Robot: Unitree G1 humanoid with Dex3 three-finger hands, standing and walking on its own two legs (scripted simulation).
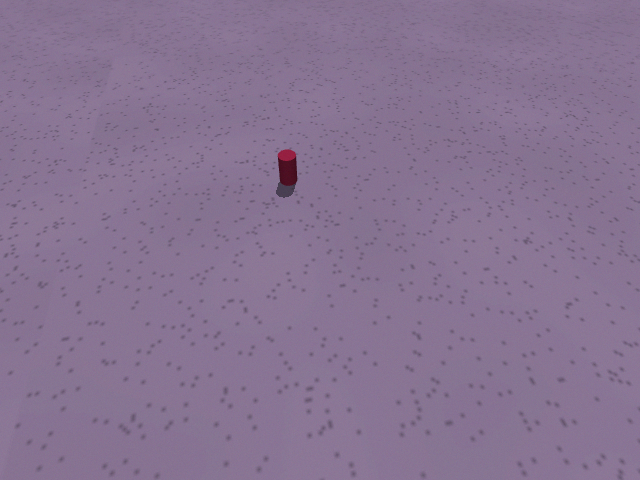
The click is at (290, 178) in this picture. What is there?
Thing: squat round
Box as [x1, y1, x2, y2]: [278, 150, 296, 185]
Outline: 282,150 278,153 280,181 285,185 290,185 296,181 295,153 291,150
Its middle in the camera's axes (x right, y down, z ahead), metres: -0.15 -0.33 +1.83
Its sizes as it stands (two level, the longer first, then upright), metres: 0.083 0.083 0.149
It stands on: the floor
